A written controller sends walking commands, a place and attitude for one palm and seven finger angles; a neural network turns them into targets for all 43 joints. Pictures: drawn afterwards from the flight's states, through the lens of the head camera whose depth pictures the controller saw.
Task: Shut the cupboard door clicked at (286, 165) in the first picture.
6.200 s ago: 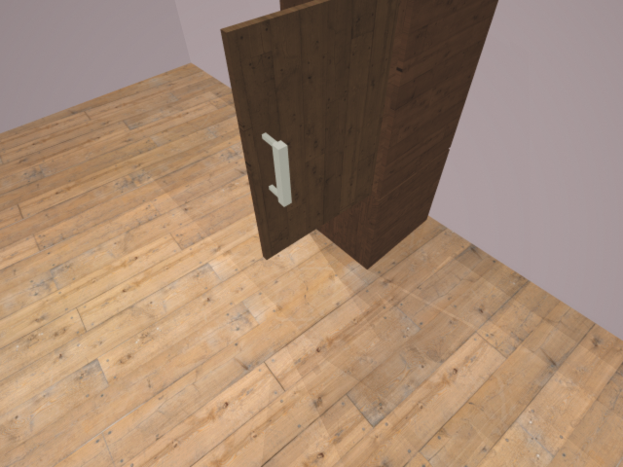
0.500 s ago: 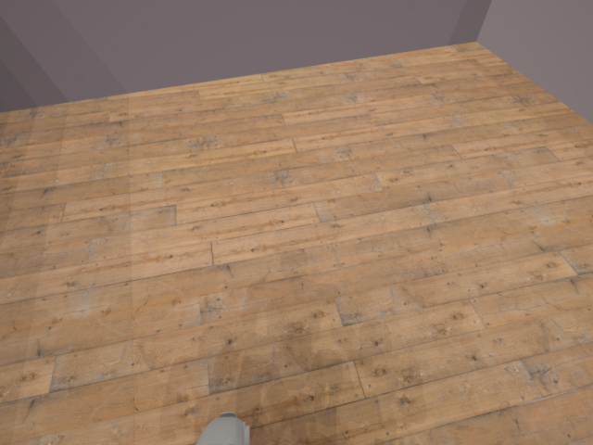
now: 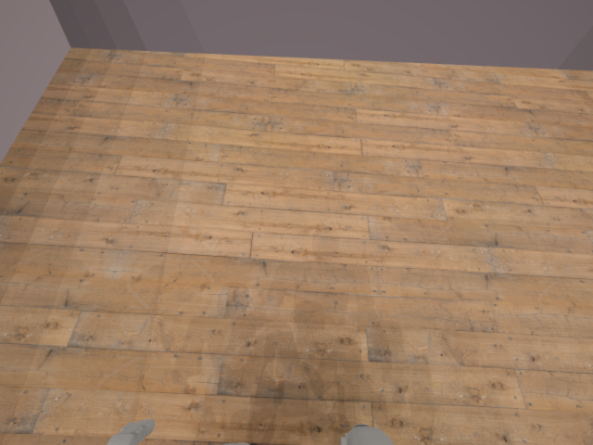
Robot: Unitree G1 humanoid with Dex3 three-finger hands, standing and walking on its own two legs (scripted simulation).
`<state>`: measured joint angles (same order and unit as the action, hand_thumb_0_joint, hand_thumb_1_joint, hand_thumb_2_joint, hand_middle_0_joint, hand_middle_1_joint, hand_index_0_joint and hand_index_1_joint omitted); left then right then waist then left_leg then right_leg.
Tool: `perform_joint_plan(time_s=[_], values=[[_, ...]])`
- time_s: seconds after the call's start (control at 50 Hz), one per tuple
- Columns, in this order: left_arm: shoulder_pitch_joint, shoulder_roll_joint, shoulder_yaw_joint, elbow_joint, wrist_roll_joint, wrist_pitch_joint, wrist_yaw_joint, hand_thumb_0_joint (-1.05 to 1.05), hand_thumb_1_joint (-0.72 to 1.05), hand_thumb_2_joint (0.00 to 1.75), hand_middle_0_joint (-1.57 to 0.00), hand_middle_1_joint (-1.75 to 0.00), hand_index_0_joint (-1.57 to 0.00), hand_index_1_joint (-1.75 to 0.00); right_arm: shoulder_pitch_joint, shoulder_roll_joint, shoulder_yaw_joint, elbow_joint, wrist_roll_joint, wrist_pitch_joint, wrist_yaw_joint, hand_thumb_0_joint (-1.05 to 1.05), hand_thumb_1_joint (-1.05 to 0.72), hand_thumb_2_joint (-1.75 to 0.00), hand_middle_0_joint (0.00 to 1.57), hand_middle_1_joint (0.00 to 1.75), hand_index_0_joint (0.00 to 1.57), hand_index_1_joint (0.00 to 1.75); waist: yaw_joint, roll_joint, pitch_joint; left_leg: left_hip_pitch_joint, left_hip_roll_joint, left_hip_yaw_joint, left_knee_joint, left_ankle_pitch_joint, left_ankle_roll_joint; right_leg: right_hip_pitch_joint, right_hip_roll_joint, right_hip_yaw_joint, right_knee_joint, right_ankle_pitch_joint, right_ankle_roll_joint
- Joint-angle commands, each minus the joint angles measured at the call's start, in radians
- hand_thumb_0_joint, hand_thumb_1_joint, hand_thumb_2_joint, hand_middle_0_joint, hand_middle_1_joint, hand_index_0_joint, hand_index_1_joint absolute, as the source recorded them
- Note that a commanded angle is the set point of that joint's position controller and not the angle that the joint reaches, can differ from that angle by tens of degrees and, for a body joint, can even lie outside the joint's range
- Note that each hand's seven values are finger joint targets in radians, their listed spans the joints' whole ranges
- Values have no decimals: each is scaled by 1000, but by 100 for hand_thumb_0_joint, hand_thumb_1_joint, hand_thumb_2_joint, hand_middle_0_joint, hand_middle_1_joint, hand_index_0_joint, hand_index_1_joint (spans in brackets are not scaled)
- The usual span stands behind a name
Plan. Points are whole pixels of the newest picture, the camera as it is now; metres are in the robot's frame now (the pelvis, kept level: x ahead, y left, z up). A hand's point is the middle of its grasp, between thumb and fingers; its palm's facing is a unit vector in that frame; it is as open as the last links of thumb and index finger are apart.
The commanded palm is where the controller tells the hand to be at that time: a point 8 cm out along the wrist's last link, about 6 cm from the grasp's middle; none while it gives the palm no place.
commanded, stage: walk to a spot facing it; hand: left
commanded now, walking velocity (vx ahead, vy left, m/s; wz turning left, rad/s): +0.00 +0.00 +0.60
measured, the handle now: out of the picture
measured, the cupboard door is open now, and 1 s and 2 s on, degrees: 87 87 87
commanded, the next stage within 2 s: none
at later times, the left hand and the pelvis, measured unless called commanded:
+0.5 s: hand out of the picture +0.02 +0.13 -0.16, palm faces +0.34 -0.90 -0.26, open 7.4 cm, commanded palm none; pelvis +0.04 -0.08 +0.00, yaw +21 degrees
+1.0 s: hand out of the picture +0.04 +0.14 -0.16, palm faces +0.58 -0.76 -0.30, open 7.4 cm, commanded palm none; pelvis +0.08 -0.10 -0.02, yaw +38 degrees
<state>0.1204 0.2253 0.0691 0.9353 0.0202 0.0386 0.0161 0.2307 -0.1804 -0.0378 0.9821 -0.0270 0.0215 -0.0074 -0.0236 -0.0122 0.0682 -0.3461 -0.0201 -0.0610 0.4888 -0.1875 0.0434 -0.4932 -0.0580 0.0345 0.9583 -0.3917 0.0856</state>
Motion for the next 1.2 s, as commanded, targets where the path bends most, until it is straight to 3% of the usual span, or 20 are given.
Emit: perform_joint_plan(time_s=[0.0,0.1,0.14,0.16,0.24,0.44,0.52,0.54,0.56,0.58,0.6,0.7,0.86,0.9,0.92,0.94,0.96,0.98,1.06,1.18], values=[[-25,58,5,-95,-4,-18,0,0,90,90,-20,-30,-20,-30,48,-230,-73,-64,0,-7,-13,0,-90,-90,20,30,20,30,-15,212,-136,130,212,-270,-120,280,114,50,56,-44,-134,-40,-4],[100,110,19,-80,-14,-35,10,0,90,90,-20,-30,-20,-30,-27,-224,-83,-108,13,6,-11,0,-90,-90,20,30,20,30,55,166,-167,-44,140,-300,-9,204,46,406,56,-21,-544,160,-30],[143,264,45,-82,9,-48,22,0,90,90,-20,-30,-20,-30,-49,-131,-70,-153,23,1,-1,0,-90,-90,20,30,20,30,86,-281,-156,-340,-63,30,389,-421,-100,546,-420,386,-704,322,-193],[120,244,30,-90,2,-47,25,0,90,90,-20,-30,-20,-30,-48,-179,-76,-147,10,6,3,0,-90,-90,20,30,20,30,65,-198,-142,-293,4,-3,590,-444,-88,417,-452,327,-667,456,-252],[29,130,-2,-108,-8,-52,20,0,90,90,-20,-30,-20,-30,-33,-147,-64,-111,11,37,23,0,-90,-90,20,30,20,30,-1,-215,-69,-291,57,64,717,-239,-126,403,-240,-18,-584,766,-190],[181,190,15,-71,5,-53,17,0,90,90,-20,-30,-20,-30,-193,-124,-30,-161,15,32,39,0,-90,-90,20,30,20,30,66,-196,-87,-147,36,187,296,-228,-105,517,-279,-115,-493,934,-190],[147,210,25,-76,-2,-54,10,0,90,90,-20,-30,-20,-30,-98,-158,-36,-153,11,20,30,0,-90,-90,20,30,20,30,0,-188,-144,70,-2,217,81,-101,-64,448,-273,-186,-324,951,-144],[124,206,23,-85,-9,-52,7,0,90,90,-20,-30,-20,-30,-12,-198,-49,-132,6,14,29,0,-90,-90,20,30,20,30,-54,-114,-192,255,39,175,-12,85,-38,328,-262,-211,-176,803,-104],[106,147,13,-118,-16,-47,-2,0,90,90,-20,-30,-20,-30,65,-306,-79,-119,-3,5,24,0,-90,-90,20,30,20,30,-95,165,-243,467,295,-159,-33,436,88,36,-124,-238,69,171,-29],[43,114,-6,-162,-15,-39,2,0,90,90,-20,-30,-20,-30,120,-366,-88,-111,13,6,16,0,-90,-90,20,30,20,30,-105,276,-247,471,458,-362,-58,799,211,-112,-44,-134,252,-261,-7],[29,147,1,-172,-9,-23,10,0,90,90,-20,-30,-20,-30,91,-359,-81,-106,14,12,11,0,-90,-90,20,30,20,30,-84,141,-222,405,479,-293,-61,649,243,-120,-72,-35,288,-255,-15],[89,132,16,-102,3,5,-8,0,90,90,-20,-30,-20,-30,-125,-269,-57,-163,7,2,-7,0,-90,-90,20,30,20,30,23,187,-85,110,248,-137,-154,163,102,-28,-46,-31,189,-20,-1],[50,106,8,-135,-5,-11,-7,0,90,90,-20,-30,-20,-30,-95,-280,-77,-156,1,11,4,0,-90,-90,20,30,20,30,10,205,-95,61,212,-224,-111,123,102,137,39,-76,-188,-23,-9],[121,112,13,-125,-8,-23,-5,0,90,90,-20,-30,-20,-30,-130,-270,-82,-167,7,14,4,0,-90,-90,20,30,20,30,50,199,-119,-1,180,-217,-35,156,72,284,58,-86,-369,80,-14],[175,143,22,-114,-6,-36,0,0,90,90,-20,-30,-20,-30,-140,-242,-79,-177,15,13,5,0,-90,-90,20,30,20,30,79,127,-143,-71,131,-193,51,88,30,411,11,-45,-533,167,-20],[207,243,43,-111,11,-49,11,0,90,90,-20,-30,-20,-30,-117,-165,-69,-195,27,12,10,0,-90,-90,20,30,20,30,88,-173,-163,-252,-2,-44,279,-191,-53,543,-249,225,-674,200,-91],[198,290,44,-120,10,-49,16,0,90,90,-20,-30,-20,-30,-133,-162,-67,-211,20,10,13,0,-90,-90,20,30,20,30,97,-314,-159,-271,-37,30,539,-464,-87,447,-449,383,-694,359,-207],[157,254,35,-132,6,-47,21,0,90,90,-20,-30,-20,-30,-118,-182,-73,-208,16,16,16,0,-90,-90,20,30,20,30,70,-214,-134,-245,16,-16,669,-428,-77,367,-441,287,-667,396,-246],[75,141,5,-144,-1,-50,19,0,90,90,-20,-30,-20,-30,-106,-144,-58,-150,12,36,31,0,-90,-90,20,30,20,30,21,-213,-89,-253,53,62,688,-269,-117,404,-255,-19,-582,673,-194],[177,179,22,-99,7,-52,20,0,90,90,-20,-30,-20,-30,-176,-104,-35,-157,19,27,40,0,-90,-90,20,30,20,30,74,-182,-119,-155,35,159,335,-263,-115,529,-279,-96,-514,827,-193]])
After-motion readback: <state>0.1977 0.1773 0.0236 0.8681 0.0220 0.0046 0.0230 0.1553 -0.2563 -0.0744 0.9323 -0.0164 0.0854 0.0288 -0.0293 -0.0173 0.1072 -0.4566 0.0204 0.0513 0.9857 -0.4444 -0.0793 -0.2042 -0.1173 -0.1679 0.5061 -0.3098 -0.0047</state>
